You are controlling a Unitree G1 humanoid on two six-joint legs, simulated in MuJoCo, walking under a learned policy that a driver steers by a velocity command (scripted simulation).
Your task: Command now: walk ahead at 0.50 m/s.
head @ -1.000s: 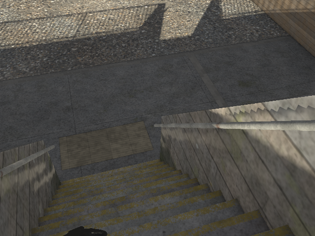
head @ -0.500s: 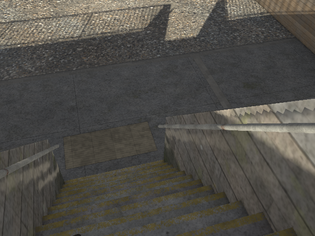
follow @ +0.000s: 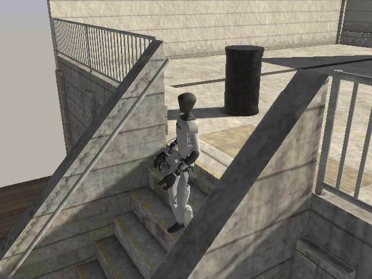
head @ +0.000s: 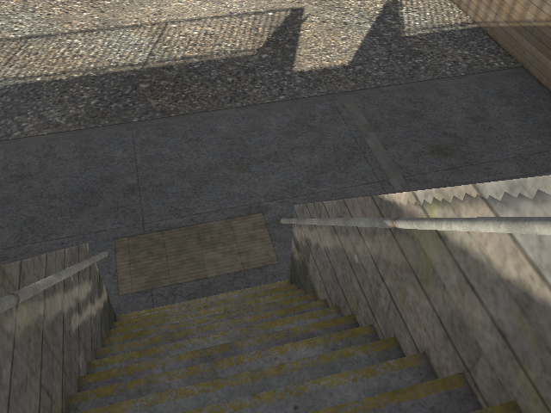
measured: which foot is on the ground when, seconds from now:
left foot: down 0.00-1.00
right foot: down 0.00-1.00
